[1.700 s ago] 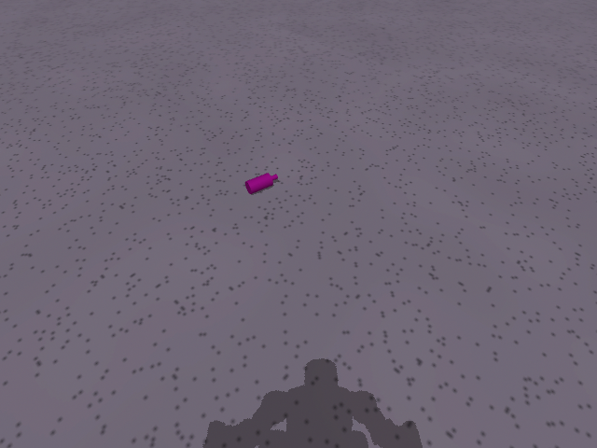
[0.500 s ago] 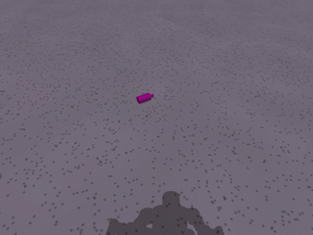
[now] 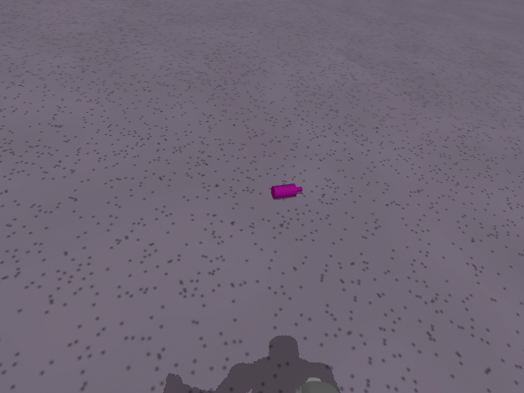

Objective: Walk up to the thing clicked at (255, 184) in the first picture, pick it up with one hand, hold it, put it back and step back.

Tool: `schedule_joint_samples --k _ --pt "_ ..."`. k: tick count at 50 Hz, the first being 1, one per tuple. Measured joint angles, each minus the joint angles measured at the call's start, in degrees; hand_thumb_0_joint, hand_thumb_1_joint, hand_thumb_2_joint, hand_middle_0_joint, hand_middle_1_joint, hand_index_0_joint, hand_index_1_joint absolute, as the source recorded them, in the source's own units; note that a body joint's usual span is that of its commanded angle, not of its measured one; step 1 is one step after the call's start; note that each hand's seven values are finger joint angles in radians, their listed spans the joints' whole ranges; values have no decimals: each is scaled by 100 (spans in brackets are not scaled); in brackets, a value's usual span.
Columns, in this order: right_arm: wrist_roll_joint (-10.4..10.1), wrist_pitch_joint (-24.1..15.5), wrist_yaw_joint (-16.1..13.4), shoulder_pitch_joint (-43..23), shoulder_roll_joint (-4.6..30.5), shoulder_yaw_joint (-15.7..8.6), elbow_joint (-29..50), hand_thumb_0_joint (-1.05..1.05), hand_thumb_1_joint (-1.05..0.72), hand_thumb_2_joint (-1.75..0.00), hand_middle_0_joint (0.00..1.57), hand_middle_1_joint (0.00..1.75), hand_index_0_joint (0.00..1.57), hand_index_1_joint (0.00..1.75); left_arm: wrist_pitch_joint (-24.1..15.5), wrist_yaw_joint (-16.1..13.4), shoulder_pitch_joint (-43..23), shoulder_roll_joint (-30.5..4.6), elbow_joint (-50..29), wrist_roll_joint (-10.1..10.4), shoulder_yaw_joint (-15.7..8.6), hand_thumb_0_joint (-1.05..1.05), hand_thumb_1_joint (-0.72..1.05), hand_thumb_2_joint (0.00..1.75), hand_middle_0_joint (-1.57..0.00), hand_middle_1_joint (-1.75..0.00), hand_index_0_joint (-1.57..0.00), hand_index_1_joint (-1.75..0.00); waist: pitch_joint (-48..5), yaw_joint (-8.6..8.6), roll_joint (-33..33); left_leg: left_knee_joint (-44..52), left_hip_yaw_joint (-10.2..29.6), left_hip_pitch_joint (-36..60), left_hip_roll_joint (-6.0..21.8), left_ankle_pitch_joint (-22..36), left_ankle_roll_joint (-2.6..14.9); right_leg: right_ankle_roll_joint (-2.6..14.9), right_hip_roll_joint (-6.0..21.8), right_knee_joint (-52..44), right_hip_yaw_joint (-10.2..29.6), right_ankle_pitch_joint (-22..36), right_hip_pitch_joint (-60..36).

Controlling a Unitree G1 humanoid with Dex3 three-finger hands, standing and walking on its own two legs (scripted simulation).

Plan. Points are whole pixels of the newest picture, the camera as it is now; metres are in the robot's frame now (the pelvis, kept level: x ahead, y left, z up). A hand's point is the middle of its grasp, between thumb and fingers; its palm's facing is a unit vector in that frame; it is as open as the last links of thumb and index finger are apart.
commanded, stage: walk up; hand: left
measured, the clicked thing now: (287, 190) +1.27 -0.20 -0.74
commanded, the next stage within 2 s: none
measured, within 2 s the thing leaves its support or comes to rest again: neither
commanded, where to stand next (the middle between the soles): +0.93 -0.57 m, yaw +19 degrees
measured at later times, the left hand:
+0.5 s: hand (187, 344) +0.25 +0.13 -0.14, palm faces +0.14 -0.93 -0.34, open 7.4 cm
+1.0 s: hand (253, 242) +0.49 +0.02 -0.15, palm faces +0.14 -0.92 -0.38, open 7.4 cm
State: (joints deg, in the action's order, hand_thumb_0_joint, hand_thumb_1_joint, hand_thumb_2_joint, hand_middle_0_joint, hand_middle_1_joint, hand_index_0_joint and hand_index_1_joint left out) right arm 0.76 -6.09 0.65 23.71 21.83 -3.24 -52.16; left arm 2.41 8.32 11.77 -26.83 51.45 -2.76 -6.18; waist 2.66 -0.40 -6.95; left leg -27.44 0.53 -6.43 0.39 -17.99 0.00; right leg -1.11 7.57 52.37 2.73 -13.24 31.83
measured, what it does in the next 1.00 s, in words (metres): walks ahead: right foot, then left foot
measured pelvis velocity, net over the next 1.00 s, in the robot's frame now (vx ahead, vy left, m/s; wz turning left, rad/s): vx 0.44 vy -0.30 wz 0.18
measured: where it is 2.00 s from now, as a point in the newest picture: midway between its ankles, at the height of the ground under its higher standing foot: (367, 277)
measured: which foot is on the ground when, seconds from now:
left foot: down 0.00-0.20, up 0.22-0.56, down 0.58-1.00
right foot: up 0.00-0.14, down 0.16-0.60, up 0.62-0.96, down 0.98-1.00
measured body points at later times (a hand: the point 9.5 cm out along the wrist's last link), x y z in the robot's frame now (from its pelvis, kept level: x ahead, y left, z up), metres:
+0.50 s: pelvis +0.25 -0.15 +0.00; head +0.28 -0.13 +0.45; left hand +0.24 +0.18 -0.12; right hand +0.39 -0.46 -0.10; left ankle +0.35 -0.01 -0.70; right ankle +0.21 -0.22 -0.74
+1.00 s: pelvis +0.44 -0.30 -0.04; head +0.45 -0.28 +0.41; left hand +0.48 +0.06 -0.13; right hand +0.54 -0.65 -0.11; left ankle +0.39 -0.06 -0.73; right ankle +0.54 -0.44 -0.74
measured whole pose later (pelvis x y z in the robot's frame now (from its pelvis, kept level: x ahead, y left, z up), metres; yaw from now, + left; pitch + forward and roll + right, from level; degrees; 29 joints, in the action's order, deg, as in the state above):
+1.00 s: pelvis +0.44 -0.30 -0.04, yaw +10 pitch -2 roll +1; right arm 1.8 -5.0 -2.0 21.6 28.6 -3.8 -49.8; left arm 2.4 7.4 13.9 -27.4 44.3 -2.3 -7.9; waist 3.1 0.6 -2.4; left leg -44.5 1.8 -18.3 11.7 -25.6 0.8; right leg -1.8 6.5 46.0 0.2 -17.4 26.4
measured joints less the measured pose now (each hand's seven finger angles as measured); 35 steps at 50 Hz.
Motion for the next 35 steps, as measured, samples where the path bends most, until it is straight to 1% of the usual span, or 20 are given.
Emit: schedule_joint_samples --k 3,5,7,8,9,10,11,12,14,16,19,22,25,28,29,30,31,32,33,35 --pt "2 -40 5 50 4 27 53 1 -90 -89 21 30 21 30 15 37 -11 -5 -51 1 -19 1 91 90 -20 -30 -20 -30 -12 5 86 39 128 201 115 -227 -134 0 94 -616 22 259 13" --pt "6 -57 -5 64 39 32 104 1 -90 -89 21 30 21 30 17 36 -49 -13 -74 14 -42 1 91 90 -20 -30 -20 -30 -22 13 123 6 198 308 186 -422 -264 32 113 -1044 3 377 -111" --pt "25 -43 -30 61 107 30 157 1 -90 -89 21 30 21 30 -11 16 -93 -12 -115 32 -67 1 91 90 -20 -30 -20 -30 -44 16 175 -131 268 372 282 -682 -412 84 61 -1401 -101 287 -337" --pt "36 -22 -50 50 159 21 180 1 -90 -89 21 30 21 30 -37 -5 -119 6 -140 41 -84 1 91 90 -20 -30 -20 -30 -58 5 236 -276 303 372 360 -857 -458 76 -12 -1515 -177 303 -456" --pt "37 19 -81 -27 256 -6 163 1 -90 -89 21 30 21 30 -72 -47 -193 118 -142 49 -109 1 91 90 -20 -30 -20 -30 5 -17 462 -579 375 325 556 -1026 -420 12 -169 -1395 -309 262 -506" --pt "32 71 -123 -120 343 -39 133 1 -90 -89 21 30 21 30 -132 -78 -265 242 -182 41 -107 1 91 90 -20 -30 -20 -30 103 -29 718 -1177 473 127 764 -1051 -285 8 -324 -1272 -496 122 -593" --pt "5 124 -168 -199 373 -52 115 1 -90 -89 21 30 21 30 -227 -102 -287 316 -265 28 -81 1 91 90 -20 -30 -20 -30 156 -61 811 -2019 581 -221 750 -1006 -128 25 -366 -1141 -602 -43 -636" --pt "-8 170 -219 -274 368 -36 107 1 -90 -89 21 30 21 30 -313 -134 -279 366 -329 40 -46 1 91 90 -20 -30 -20 -30 182 -108 780 -2879 559 -603 587 -1049 -1 53 -329 -1069 -633 -181 -692" --pt "-27 199 -262 -427 355 24 70 1 -91 -89 20 30 20 30 -351 -196 -189 465 -398 94 7 1 91 90 -20 -30 -20 -30 171 -212 674 -4090 256 -1294 309 -928 171 139 -254 -1249 -658 -288 -964" --pt "-87 160 -214 -546 379 41 98 1 -91 -89 20 30 20 30 -354 -252 -16 542 -423 113 65 0 90 90 -20 -30 -20 -30 117 -276 684 -4415 29 -1824 217 -545 288 209 -295 -1673 -756 -256 -1351" --pt "-94 74 -130 -645 400 30 258 1 -91 -89 20 30 20 30 -386 -294 261 526 -424 97 111 0 90 90 -20 -30 -20 -30 57 -357 725 -3858 -109 -2331 233 -111 287 321 -480 -2152 -909 -273 -1817" --pt "-79 58 -72 -743 370 12 339 1 -91 -89 20 30 20 30 -392 -300 487 434 -481 65 104 0 90 90 -20 -30 -20 -30 103 -409 730 -2851 -184 -2562 286 126 177 456 -707 -2367 -1083 -436 -2166" --pt "-89 62 -52 -782 273 28 379 1 -91 -89 20 30 20 30 -342 -289 616 303 -585 22 89 0 90 90 -20 -30 -20 -30 213 -474 609 -1757 -435 -2526 310 521 132 547 -859 -2327 -1251 -743 -2410" --pt "-99 44 -77 -707 182 38 419 1 -91 -89 20 30 20 30 -250 -282 737 200 -684 20 93 1 90 90 -20 -30 -20 -30 277 -508 437 -1019 -694 -2178 174 1062 182 579 -911 -1913 -1399 -1293 -2568" --pt "-88 24 -100 -645 184 40 453 1 -91 -89 20 30 20 30 -219 -289 810 188 -715 23 103 1 90 90 -20 -30 -20 -30 251 -502 395 -833 -753 -1977 107 1066 280 577 -910 -1629 -1428 -1537 -2560" --pt "-58 4 -141 -640 138 28 459 0 -91 -89 20 30 20 30 -185 -314 831 168 -710 29 98 1 90 90 -20 -30 -20 -30 271 -454 240 -928 -785 -1918 1 800 371 559 -790 -1151 -1402 -1745 -2448" --pt "-13 -5 -183 -637 123 26 509 0 -91 -89 20 30 20 30 -136 -345 810 206 -690 28 89 1 90 90 -20 -30 -20 -30 315 -405 140 -1161 -804 -1946 -51 603 381 475 -738 -486 -1242 -1757 -2217" --pt "-4 -7 -221 -630 135 36 581 0 -91 -89 20 30 20 30 -79 -364 797 266 -685 28 102 1 90 90 -20 -30 -20 -30 344 -355 114 -1360 -805 -1959 -33 444 368 351 -798 257 -998 -1789 -1909" --pt "-40 -5 -256 -631 145 47 634 0 -91 -89 20 30 21 30 -23 -369 792 312 -678 22 138 1 90 90 -20 -30 -20 -30 363 -295 118 -1470 -792 -1916 18 326 357 267 -874 973 -782 -1781 -1586" --pt "-107 0 -334 -634 109 56 663 0 -91 -89 21 30 21 30 41 -351 755 325 -638 12 206 1 91 90 -20 -30 -20 -30 382 -153 81 -1410 -752 -1678 107 239 278 170 -841 1928 -497 -1556 -1011"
